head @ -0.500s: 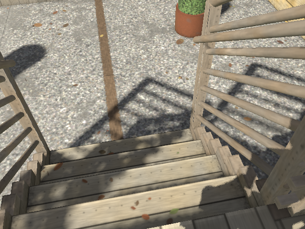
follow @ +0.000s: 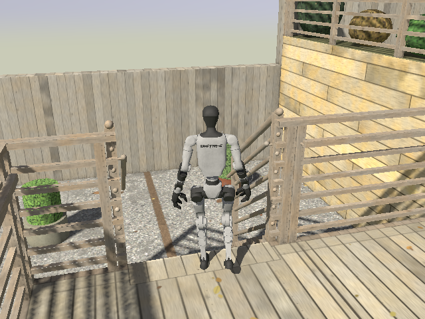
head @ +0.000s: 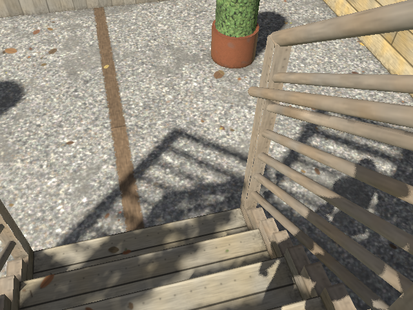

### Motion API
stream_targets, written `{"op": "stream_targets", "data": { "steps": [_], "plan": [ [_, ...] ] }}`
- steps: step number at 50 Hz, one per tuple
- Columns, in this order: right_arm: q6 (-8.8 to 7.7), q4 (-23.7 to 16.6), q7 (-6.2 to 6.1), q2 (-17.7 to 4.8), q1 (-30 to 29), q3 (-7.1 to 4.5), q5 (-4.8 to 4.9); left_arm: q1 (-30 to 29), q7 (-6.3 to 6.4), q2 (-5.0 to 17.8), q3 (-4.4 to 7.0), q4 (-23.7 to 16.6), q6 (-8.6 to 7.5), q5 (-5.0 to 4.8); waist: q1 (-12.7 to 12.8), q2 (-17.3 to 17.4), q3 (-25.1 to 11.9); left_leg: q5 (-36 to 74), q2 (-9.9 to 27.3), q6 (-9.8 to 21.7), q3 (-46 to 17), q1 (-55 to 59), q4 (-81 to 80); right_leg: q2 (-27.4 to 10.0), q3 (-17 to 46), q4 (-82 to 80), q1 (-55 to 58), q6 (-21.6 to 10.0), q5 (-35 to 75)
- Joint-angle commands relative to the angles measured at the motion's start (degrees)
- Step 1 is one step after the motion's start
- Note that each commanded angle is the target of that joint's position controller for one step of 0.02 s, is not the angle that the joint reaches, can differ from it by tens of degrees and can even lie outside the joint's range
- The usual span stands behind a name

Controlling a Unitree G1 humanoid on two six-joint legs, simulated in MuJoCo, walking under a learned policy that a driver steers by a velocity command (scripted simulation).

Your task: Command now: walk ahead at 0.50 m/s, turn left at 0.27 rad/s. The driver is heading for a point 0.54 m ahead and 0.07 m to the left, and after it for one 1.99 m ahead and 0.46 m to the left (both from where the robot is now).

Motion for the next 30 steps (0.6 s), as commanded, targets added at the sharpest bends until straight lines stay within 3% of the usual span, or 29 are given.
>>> {"op": "stream_targets", "data": {
  "steps": [1, 2, 3, 5, 6, 7, 8, 9, 10, 11, 12, 14, 15, 17, 18, 19, 20, 21, 22, 23, 24, 25, 26, 27, 28, 29, 30],
  "plan": [
    [-3.73, -1.0, -0.37, -0.3, 6.9, -0.55, -3.04, -0.1, -1.27, -8.6, -4.08, -4.5, -1.46, 7.9, -1.9, 6.8, -5.8, 2.1, 13.2, 11.1, -22.1, 14.1, -17.1, -5.3, 8.2, 0.7, -12.1, 1.8, 2.5],
    [-2.3, -1.4, -1.11, -6.5, 6.0, -1.49, 0.49, -2.2, -0.01, 4.1, 0.86, -4.9, 0.58, 0.06, 1.4, 3.4, 0.2, 13.0, 14.0, 10.4, -21.4, 9.5, -16.0, -4.9, 2.9, -7.2, -11.1, 2.7, 3.8],
    [-1.32, -2.0, -1.26, -8.1, 6.1, -1.78, 1.07, -3.7, 0.42, 5.7, 1.19, -5.6, 1.57, -0.02, 1.4, 2.6, 0.4, 19.5, 13.4, 10.8, -19.6, 8.6, -15.9, -4.3, 2.3, -10.1, -10.7, 3.5, 4.4],
    [0.12, -2.8, -1.4, -8.9, 8.9, -1.8, 0.62, -5.6, -0.35, 2.7, 0.59, -6.3, 2.36, 0.89, 0.6, 2.4, -1.6, 25.0, 13.1, 11.5, -19.1, 9.6, -14.8, -3.3, 0.8, -14.1, -9.3, 4.5, 4.9],
    [0.85, -2.4, -1.52, -9.0, 10.8, -1.87, 0.88, -7.3, -0.57, 1.5, 0.37, -7.2, 2.75, 0.76, 0.3, 3.4, -1.9, 25.3, 12.8, 10.8, -18.4, 9.2, -14.5, -3.2, 0.7, -15.4, -9.2, 4.6, 6.5],
    [-2.75, 0.9, 0.85, -4.1, 16.0, -0.98, -4.88, -3.6, -3.18, -4.2, -3.32, -6.6, 1.3, 7.31, -1.5, 7.4, -2.0, 5.9, 10.8, 10.2, -18.9, 6.8, -15.7, -5.9, 4.0, -15.4, -12.8, 4.3, 14.0],
    [0.12, -2.2, -0.7, -7.8, 11.5, -1.92, 1.04, -9.6, -1.66, 1.5, 0.04, -7.7, 2.88, 1.07, -0.4, 4.4, -0.7, 18.0, 11.6, 9.9, -18.8, 6.9, -14.9, -3.3, 0.1, -17.2, -9.0, 4.0, 13.9],
    [1.2, -3.0, -0.86, -8.8, 11.4, -2.07, 1.66, -12.1, -1.05, 2.4, -0.28, -9.2, 3.53, 0.07, -1.0, 4.3, -1.4, 23.1, 11.4, 9.3, -18.7, 5.6, -13.7, -3.1, -0.1, -17.9, -7.6, 4.2, 14.3],
    [-2.86, -0.3, 0.84, -2.6, 16.3, 0.09, -5.53, -4.7, -4.12, -3.0, -3.34, -6.9, 0.92, 7.07, -0.6, 7.0, -2.6, 9.0, 9.9, 9.0, -18.5, 2.3, -9.0, -7.1, 4.6, -9.7, -8.7, 3.2, 22.3],
    [-3.8, -0.7, 1.3, -1.4, 15.1, 0.15, -5.74, -4.1, -4.16, -1.6, -2.85, -7.1, 0.09, 7.75, -0.4, 5.6, -0.9, 9.4, 10.3, 10.1, -21.0, 2.5, -6.4, -6.7, 4.0, -7.7, -13.3, 3.5, 20.1],
    [-4.12, -3.0, 1.11, -1.4, 12.0, 0.57, -5.43, -7.5, -3.89, 0.8, -2.94, -8.9, -0.59, 6.95, -1.7, 4.3, -2.3, 7.0, 10.6, 10.6, -22.3, 2.9, -3.8, -6.4, 3.4, -7.3, -15.3, 4.1, 16.6],
    [-4.63, -2.7, 0.76, -4.4, 13.6, 0.34, -5.0, -11.9, -2.83, 1.7, -3.21, -12.1, -1.25, 5.58, -2.5, 3.9, -2.4, 10.9, 10.1, 11.2, -25.2, 1.9, 1.6, -5.9, 2.0, -5.3, -16.0, 4.7, 11.3],
    [-4.6, -2.9, 0.35, -4.7, 14.7, 0.3, -4.64, -13.6, -2.06, 1.4, -3.55, -14.1, -1.45, 5.0, -3.2, 4.6, -3.5, 15.3, 10.2, 11.6, -26.9, 3.8, 4.5, -5.0, 1.8, -5.5, -16.7, 5.2, 7.1],
    [-4.78, -4.2, -0.25, -5.7, 13.2, 0.17, -3.94, -12.2, -1.2, 0.9, -4.11, -15.7, -2.53, 5.45, -3.0, 5.5, -4.8, 23.9, 9.6, 10.9, -28.9, 4.3, 11.9, -2.9, 0.3, -5.4, -15.1, 4.8, -0.2],
    [-4.72, -5.4, -0.3, -7.6, 10.9, -0.66, -3.71, -6.4, -1.18, 1.7, -3.72, -14.8, -2.91, 4.77, -1.3, 4.0, -4.2, 28.9, 8.5, 9.9, -27.6, -1.2, 16.9, -0.8, -0.7, -7.5, -9.1, 4.2, -1.2],
    [-4.82, -8.2, 0.21, -9.4, 3.1, -1.1, -3.49, 7.8, -1.04, 2.2, -3.2, -11.0, -3.4, 4.08, 6.3, 0.9, -5.8, 34.3, 5.3, 8.5, -24.3, -16.0, 25.1, 2.1, -3.3, -10.8, 9.3, 2.5, 2.3],
    [-4.89, -12.2, 1.54, -9.6, -5.1, -1.1, -3.39, 23.9, -0.63, 5.5, -1.45, -6.8, -4.06, 3.99, 15.3, -3.9, -8.0, 31.4, 1.2, 7.0, -20.7, -30.6, 38.8, 2.8, -4.1, -15.4, 27.4, -0.1, 5.3],
    [-4.65, -11.9, 3.86, -0.5, -2.9, 0.81, -2.92, 28.2, -0.83, 7.9, -0.89, -3.9, -4.14, 3.91, 14.4, -13.9, -9.1, -9.1, -5.8, 2.9, -13.0, -42.0, 60.4, -11.6, 17.7, -27.9, 34.3, -12.1, 10.6],
    [-4.73, -13.4, 4.74, 0.8, 4.2, 1.1, -2.83, 19.8, -2.14, 8.3, -2.09, -7.7, -5.43, 2.66, 4.7, -3.2, -6.7, -21.6, -3.1, 1.1, -10.2, -50.0, 67.5, -25.2, 37.0, -33.6, 29.1, -23.7, 34.1],
    [-3.65, -13.3, 3.81, -0.9, 2.7, 0.89, -3.29, 11.7, -3.1, 6.5, -2.69, -8.5, -6.33, 2.42, 3.2, -3.2, 2.9, -19.2, 3.1, -1.9, -13.4, -57.9, 67.2, -32.0, 45.1, -35.3, 17.3, -26.5, 29.6],
    [-1.97, -12.7, 2.03, -2.5, -1.1, 0.83, -4.36, 9.4, -3.68, -0.7, -4.73, -7.6, -6.66, 0.76, 2.5, -2.3, 1.0, -16.3, 8.3, -3.7, -13.2, -58.9, 65.2, -29.2, 42.0, -34.3, 13.6, -23.5, 20.3],
    [0.22, -11.5, 1.28, -0.7, 0.3, 2.2, -7.02, 4.1, -2.92, -7.8, -6.83, -7.9, -6.1, 0.48, 0.6, 1.8, -2.4, -12.6, 10.2, -4.8, -12.5, -52.8, 52.4, -24.4, 33.4, -30.5, 9.4, -19.0, 12.8],
    [1.14, -9.2, 0.77, 1.6, 4.7, 3.44, -8.78, -0.4, -1.77, -8.9, -7.3, -9.0, -5.51, 1.68, -2.6, 0.1, -1.6, -5.7, 11.1, -5.7, -9.3, -39.3, 44.7, -18.5, 23.9, -28.1, -3.5, -15.1, 13.7],
    [1.01, -7.5, 1.3, 2.3, 7.2, 3.59, -8.63, -1.0, -1.39, -3.6, -6.15, -8.8, -5.21, 2.75, -4.0, -2.5, -0.7, -1.2, 8.0, -6.0, -3.4, -23.1, 46.7, -13.3, 15.8, -26.9, -19.4, -13.7, 10.9],
    [0.47, -6.4, 2.54, -0.6, 5.5, 3.27, -9.77, -1.1, 0.67, -4.8, -6.21, -10.2, -5.81, 3.46, -1.1, 0.7, 0.5, 26.1, 10.8, -5.1, -3.8, -23.6, 32.0, -7.0, 6.3, -21.4, -18.5, -9.0, -6.6],
    [-0.42, -6.3, 3.74, -1.8, 3.5, 2.72, -9.64, 3.5, 1.23, -1.3, -5.76, -9.0, -6.2, 3.32, 1.1, -2.5, 0.7, 28.8, 8.8, -5.4, -0.8, -22.6, 30.5, -7.5, 6.2, -17.1, -18.7, -9.8, -13.9],
    [-0.9, -7.5, 4.0, -2.1, 0.1, 3.09, -6.99, 3.0, 2.25, 0.4, -5.53, -10.4, -7.17, 4.81, 2.8, 4.0, -0.4, 47.9, 9.1, -4.6, 2.4, -7.1, 14.6, -3.4, -3.0, -16.1, -27.7, -5.0, -18.2]
  ]
}}
Keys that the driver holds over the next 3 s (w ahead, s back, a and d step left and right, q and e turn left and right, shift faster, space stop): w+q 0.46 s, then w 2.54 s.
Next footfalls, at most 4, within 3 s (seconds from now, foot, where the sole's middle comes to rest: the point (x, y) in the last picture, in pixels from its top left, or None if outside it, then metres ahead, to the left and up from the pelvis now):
0.40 right None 0.21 -0.15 -0.77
0.72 left None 0.36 0.14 -0.96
1.30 right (206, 300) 0.68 0.00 -1.15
1.82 left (152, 275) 0.86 0.26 -1.34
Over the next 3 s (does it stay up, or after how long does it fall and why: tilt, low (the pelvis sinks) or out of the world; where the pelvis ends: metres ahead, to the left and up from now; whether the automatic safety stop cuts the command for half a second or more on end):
stays up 1.47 0.34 -0.95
